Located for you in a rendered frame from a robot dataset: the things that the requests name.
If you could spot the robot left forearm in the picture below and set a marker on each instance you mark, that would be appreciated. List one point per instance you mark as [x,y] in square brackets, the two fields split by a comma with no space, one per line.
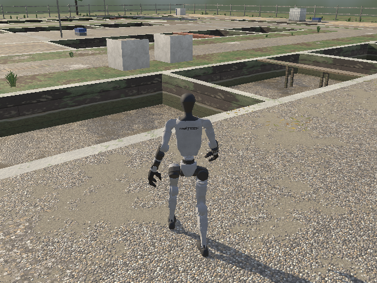
[157,160]

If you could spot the robot right thigh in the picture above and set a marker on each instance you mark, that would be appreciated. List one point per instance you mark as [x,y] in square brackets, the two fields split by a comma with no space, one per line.
[201,189]

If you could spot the left robot upper arm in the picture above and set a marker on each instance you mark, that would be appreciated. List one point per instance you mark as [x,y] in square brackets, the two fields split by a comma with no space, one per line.
[169,125]

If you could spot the right robot upper arm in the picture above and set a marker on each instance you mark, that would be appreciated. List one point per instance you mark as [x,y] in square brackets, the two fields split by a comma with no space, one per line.
[206,123]

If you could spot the robot left hand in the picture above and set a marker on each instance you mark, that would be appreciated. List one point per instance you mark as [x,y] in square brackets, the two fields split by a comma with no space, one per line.
[151,179]

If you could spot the robot right hand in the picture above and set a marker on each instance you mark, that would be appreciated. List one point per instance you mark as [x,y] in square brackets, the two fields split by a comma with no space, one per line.
[214,156]

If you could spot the robot right forearm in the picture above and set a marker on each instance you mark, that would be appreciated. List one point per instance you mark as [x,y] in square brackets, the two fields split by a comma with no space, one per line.
[215,150]

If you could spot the humanoid robot torso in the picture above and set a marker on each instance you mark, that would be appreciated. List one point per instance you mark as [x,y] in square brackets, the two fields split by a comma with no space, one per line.
[188,141]

